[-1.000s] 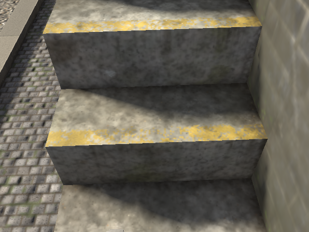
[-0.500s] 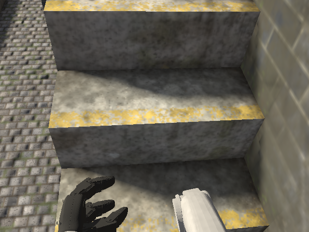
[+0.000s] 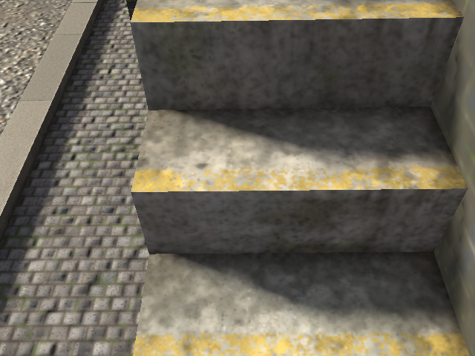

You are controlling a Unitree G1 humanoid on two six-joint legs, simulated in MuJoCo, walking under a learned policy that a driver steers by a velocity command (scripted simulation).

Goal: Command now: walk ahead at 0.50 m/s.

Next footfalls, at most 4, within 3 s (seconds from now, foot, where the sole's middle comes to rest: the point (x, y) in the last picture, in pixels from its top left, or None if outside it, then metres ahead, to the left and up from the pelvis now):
0.16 left None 0.00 0.17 -0.76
0.48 right None -0.06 -0.02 -0.75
0.76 left None -0.13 0.13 -0.74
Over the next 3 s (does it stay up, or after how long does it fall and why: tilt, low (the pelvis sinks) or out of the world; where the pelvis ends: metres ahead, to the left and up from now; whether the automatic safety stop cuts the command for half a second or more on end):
falls after 1.20 s (tilt)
